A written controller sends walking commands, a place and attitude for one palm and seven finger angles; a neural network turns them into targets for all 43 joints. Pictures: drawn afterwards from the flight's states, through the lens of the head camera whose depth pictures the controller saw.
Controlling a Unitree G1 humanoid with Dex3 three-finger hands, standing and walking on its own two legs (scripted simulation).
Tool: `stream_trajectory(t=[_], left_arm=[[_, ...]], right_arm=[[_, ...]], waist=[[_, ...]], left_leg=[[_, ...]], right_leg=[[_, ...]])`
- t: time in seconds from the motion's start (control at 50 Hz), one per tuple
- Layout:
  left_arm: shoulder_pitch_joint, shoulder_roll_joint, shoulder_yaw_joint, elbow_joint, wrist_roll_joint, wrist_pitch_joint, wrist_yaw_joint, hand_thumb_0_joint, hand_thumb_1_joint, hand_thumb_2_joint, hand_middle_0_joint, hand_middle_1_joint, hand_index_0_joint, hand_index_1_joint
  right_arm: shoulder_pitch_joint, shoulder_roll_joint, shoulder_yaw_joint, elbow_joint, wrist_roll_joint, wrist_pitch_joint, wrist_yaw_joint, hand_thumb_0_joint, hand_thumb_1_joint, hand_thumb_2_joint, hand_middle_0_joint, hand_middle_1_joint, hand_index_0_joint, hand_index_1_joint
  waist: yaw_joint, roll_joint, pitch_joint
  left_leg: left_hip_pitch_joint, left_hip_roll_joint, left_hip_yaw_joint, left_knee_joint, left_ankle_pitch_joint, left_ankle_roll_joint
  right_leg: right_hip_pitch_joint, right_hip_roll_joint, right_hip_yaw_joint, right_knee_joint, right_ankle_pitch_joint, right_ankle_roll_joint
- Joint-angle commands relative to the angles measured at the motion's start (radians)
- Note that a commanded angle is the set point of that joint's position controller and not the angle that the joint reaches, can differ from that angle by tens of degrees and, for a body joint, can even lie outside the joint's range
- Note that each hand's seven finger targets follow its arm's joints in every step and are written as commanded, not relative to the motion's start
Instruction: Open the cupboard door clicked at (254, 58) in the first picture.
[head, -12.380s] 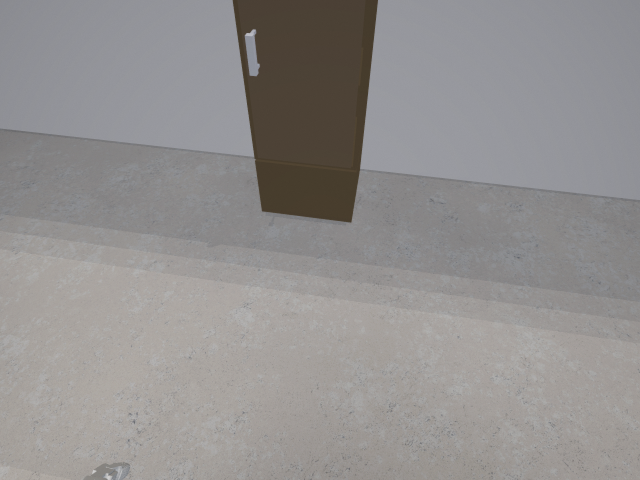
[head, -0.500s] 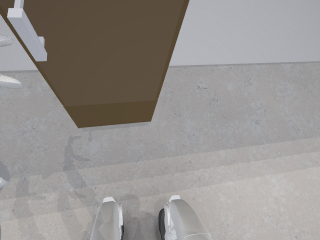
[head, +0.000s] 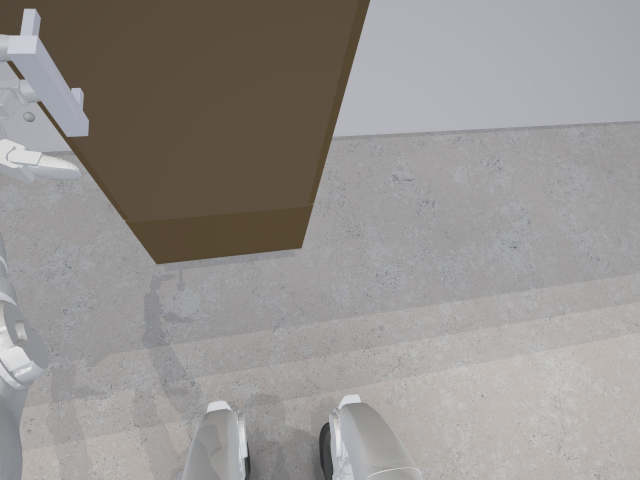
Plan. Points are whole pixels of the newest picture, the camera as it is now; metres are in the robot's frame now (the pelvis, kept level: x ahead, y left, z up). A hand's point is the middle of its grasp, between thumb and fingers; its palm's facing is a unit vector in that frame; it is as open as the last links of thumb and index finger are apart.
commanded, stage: slide the fingers in behind the handle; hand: left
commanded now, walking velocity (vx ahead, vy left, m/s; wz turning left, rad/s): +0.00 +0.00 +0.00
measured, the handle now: (55, 77) +0.56 +0.26 +0.07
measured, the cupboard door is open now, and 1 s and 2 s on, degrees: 0 0 4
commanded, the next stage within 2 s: close the thumb around the handle in 0.86 s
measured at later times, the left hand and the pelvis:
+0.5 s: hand (60, 122) +0.50 +0.25 +0.07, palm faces +0.08 -1.00 -0.01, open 14.0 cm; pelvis +0.00 +0.00 +0.00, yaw +1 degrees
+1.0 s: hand (62, 119) +0.50 +0.24 +0.07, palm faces +0.08 -1.00 -0.02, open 14.0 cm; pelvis +0.00 -0.01 +0.00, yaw +0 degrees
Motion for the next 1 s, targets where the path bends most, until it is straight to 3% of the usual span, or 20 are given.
stream_trajectory(t=[0.0,0.12,0.16,0.26,0.28,0.34,0.4,0.46,0.52,0.54,0.62,0.68,0.7,0.74,0.8,0.84,0.86,0.92,0.96,0.98], left_arm=[[-0.332,0.308,0.050,-0.211,-0.034,-0.060,0.015,0.000,-0.500,0.300,-0.300,-1.200,-0.300,-1.200],[-0.354,0.257,0.027,-0.279,-0.039,-0.082,0.036,0.000,-0.500,0.300,-0.300,-1.200,-0.300,-1.200],[-0.339,0.207,-0.001,-0.264,-0.041,-0.079,0.043,0.000,-0.500,0.300,-0.300,-1.200,-0.300,-1.200],[-0.321,0.192,-0.009,-0.237,-0.036,-0.078,0.060,0.000,-0.500,0.300,-0.300,-1.200,-0.300,-1.200],[-0.329,0.172,-0.025,-0.233,-0.038,-0.077,0.063,0.000,-0.500,0.300,-0.300,-1.200,-0.300,-1.200],[-0.359,0.196,-0.009,-0.251,-0.034,-0.097,0.074,0.000,-0.500,0.300,-0.300,-1.200,-0.300,-1.200],[-0.379,0.125,-0.061,-0.261,-0.034,-0.110,0.082,0.000,-0.500,0.300,-0.300,-1.200,-0.300,-1.200],[-0.375,0.166,-0.031,-0.195,-0.031,-0.098,0.090,0.000,-0.500,0.300,-0.300,-1.200,-0.300,-1.200],[-0.396,0.235,0.001,-0.195,-0.016,-0.097,0.092,0.000,-0.500,0.300,-0.300,-1.200,-0.300,-1.200],[-0.407,0.231,-0.005,-0.221,-0.012,-0.103,0.092,0.000,-0.500,0.300,-0.300,-1.200,-0.300,-1.200],[-0.394,0.207,-0.007,-0.244,-0.026,-0.114,0.087,0.000,-0.500,0.300,-0.300,-1.200,-0.300,-1.200],[-0.364,0.201,-0.013,-0.184,-0.029,-0.088,0.077,0.000,-0.500,0.300,-0.300,-1.200,-0.300,-1.200],[-0.364,0.229,0.006,-0.183,-0.027,-0.086,0.077,0.000,-0.500,0.300,-0.300,-1.200,-0.300,-1.200],[-0.399,0.195,-0.028,-0.222,-0.020,-0.088,0.078,0.000,-0.500,0.300,-0.300,-1.200,-0.300,-1.200],[-0.383,0.187,-0.015,-0.251,-0.036,-0.103,0.082,0.000,-0.500,0.300,-0.300,-1.200,-0.300,-1.200],[-0.354,0.205,0.002,-0.224,-0.035,-0.099,0.081,0.000,-0.500,0.300,-0.300,-1.200,-0.300,-1.200],[-0.360,0.174,-0.027,-0.219,-0.032,-0.094,0.080,0.000,-0.500,0.300,-0.300,-1.200,-0.300,-1.200],[-0.345,0.200,-0.002,-0.244,-0.031,-0.097,0.084,0.000,-0.500,0.300,-0.300,-1.200,-0.300,-1.200],[-0.335,0.178,-0.016,-0.220,-0.032,-0.093,0.086,0.000,-0.444,0.324,-0.304,-1.206,-0.304,-1.206],[-0.357,0.174,-0.025,-0.223,-0.033,-0.093,0.087,0.000,-0.388,0.348,-0.308,-1.212,-0.308,-1.212]], right_arm=[[0.189,-0.203,-0.081,-0.042,0.000,-0.005,-0.013,0.000,-0.900,-0.900,0.200,0.300,0.200,0.300],[0.185,-0.194,-0.089,-0.036,-0.001,-0.002,-0.008,0.000,-0.900,-0.900,0.200,0.300,0.200,0.300],[0.180,-0.188,-0.091,-0.032,0.000,-0.003,-0.006,0.000,-0.900,-0.900,0.200,0.300,0.200,0.300],[0.173,-0.186,-0.089,-0.032,0.001,-0.002,-0.005,0.000,-0.900,-0.900,0.200,0.300,0.200,0.300],[0.167,-0.184,-0.089,-0.034,0.002,-0.003,-0.006,0.000,-0.900,-0.900,0.200,0.300,0.200,0.300],[0.168,-0.184,-0.088,-0.033,-0.001,-0.006,-0.008,0.000,-0.900,-0.900,0.200,0.300,0.200,0.300],[0.164,-0.177,-0.090,-0.029,-0.002,-0.012,-0.005,0.000,-0.900,-0.900,0.200,0.300,0.200,0.300],[0.164,-0.187,-0.088,-0.023,0.001,-0.013,-0.008,0.000,-0.900,-0.900,0.200,0.300,0.200,0.300],[0.166,-0.190,-0.081,-0.030,-0.001,-0.012,-0.012,0.000,-0.900,-0.900,0.200,0.300,0.200,0.300],[0.164,-0.186,-0.081,-0.034,-0.002,-0.013,-0.011,0.000,-0.900,-0.900,0.200,0.300,0.200,0.300],[0.168,-0.185,-0.085,-0.032,-0.003,-0.015,-0.007,0.000,-0.900,-0.900,0.200,0.300,0.200,0.300],[0.168,-0.188,-0.084,-0.032,0.002,-0.011,-0.007,0.000,-0.900,-0.900,0.200,0.300,0.200,0.300],[0.174,-0.191,-0.081,-0.032,0.002,-0.009,-0.010,0.000,-0.900,-0.900,0.200,0.300,0.200,0.300],[0.170,-0.185,-0.085,-0.031,0.002,-0.011,-0.011,0.000,-0.900,-0.900,0.200,0.300,0.200,0.300],[0.180,-0.185,-0.088,-0.027,-0.003,-0.014,-0.008,0.000,-0.900,-0.900,0.200,0.300,0.200,0.300],[0.179,-0.186,-0.088,-0.024,-0.001,-0.012,-0.007,0.000,-0.900,-0.900,0.200,0.300,0.200,0.300],[0.177,-0.184,-0.088,-0.024,0.002,-0.011,-0.007,0.000,-0.900,-0.900,0.200,0.300,0.200,0.300],[0.180,-0.185,-0.090,-0.029,0.000,-0.010,-0.006,0.000,-0.900,-0.900,0.200,0.300,0.200,0.300],[0.174,-0.183,-0.090,-0.027,0.003,-0.009,-0.006,0.000,-0.900,-0.900,0.200,0.300,0.200,0.300],[0.171,-0.182,-0.088,-0.027,0.002,-0.011,-0.007,0.000,-0.900,-0.900,0.200,0.300,0.200,0.300]], waist=[[0.024,0.200,-0.537],[0.022,0.218,-0.559],[0.015,0.204,-0.529],[0.020,0.172,-0.490],[0.010,0.167,-0.479],[0.018,0.189,-0.502],[0.002,0.195,-0.497],[-0.001,0.144,-0.465],[0.009,0.166,-0.492],[0.015,0.204,-0.512],[0.015,0.200,-0.561],[0.007,0.152,-0.496],[0.013,0.139,-0.503],[0.008,0.206,-0.520],[0.012,0.183,-0.557],[0.022,0.168,-0.535],[0.009,0.154,-0.518],[0.029,0.195,-0.542],[0.016,0.145,-0.497],[0.011,0.153,-0.480]], left_leg=[[0.508,-0.028,-0.045,-0.115,0.496,0.018],[0.559,-0.025,-0.048,-0.119,0.531,0.011],[0.550,-0.027,-0.044,-0.124,0.513,0.012],[0.510,-0.033,-0.037,-0.136,0.460,0.013],[0.491,-0.036,-0.030,-0.135,0.437,0.017],[0.504,-0.036,-0.032,-0.133,0.446,0.014],[0.533,-0.034,-0.039,-0.131,0.446,0.012],[0.467,-0.035,-0.036,-0.131,0.388,0.016],[0.442,-0.038,-0.030,-0.121,0.392,0.019],[0.464,-0.038,-0.032,-0.122,0.413,0.015],[0.503,-0.034,-0.036,-0.113,0.460,0.013],[0.435,-0.037,-0.025,-0.118,0.398,0.020],[0.428,-0.037,-0.030,-0.117,0.402,0.022],[0.478,-0.036,-0.030,-0.120,0.416,0.016],[0.504,-0.035,-0.036,-0.116,0.457,0.017],[0.477,-0.035,-0.032,-0.120,0.445,0.016],[0.472,-0.035,-0.032,-0.124,0.433,0.018],[0.499,-0.037,-0.028,-0.127,0.456,0.015],[0.469,-0.036,-0.027,-0.130,0.424,0.018],[0.450,-0.038,-0.024,-0.131,0.404,0.019]], right_leg=[[0.163,0.041,0.006,-0.106,0.348,-0.034],[0.158,0.039,0.004,-0.109,0.365,-0.032],[0.156,0.040,0.004,-0.118,0.359,-0.030],[0.179,0.038,0.007,-0.128,0.339,-0.031],[0.181,0.038,0.013,-0.132,0.335,-0.028],[0.184,0.036,0.014,-0.122,0.339,-0.031],[0.148,0.037,0.010,-0.120,0.320,-0.034],[0.158,0.034,0.014,-0.126,0.292,-0.029],[0.185,0.032,0.024,-0.113,0.312,-0.030],[0.185,0.031,0.023,-0.108,0.321,-0.031],[0.187,0.035,0.019,-0.098,0.355,-0.030],[0.198,0.035,0.024,-0.116,0.329,-0.025],[0.209,0.037,0.023,-0.109,0.335,-0.028],[0.170,0.033,0.020,-0.111,0.325,-0.029],[0.189,0.038,0.018,-0.107,0.354,-0.030],[0.204,0.037,0.018,-0.110,0.354,-0.029],[0.193,0.037,0.018,-0.114,0.346,-0.026],[0.203,0.036,0.019,-0.113,0.359,-0.030],[0.199,0.037,0.017,-0.122,0.342,-0.027],[0.203,0.036,0.022,-0.125,0.335,-0.025]])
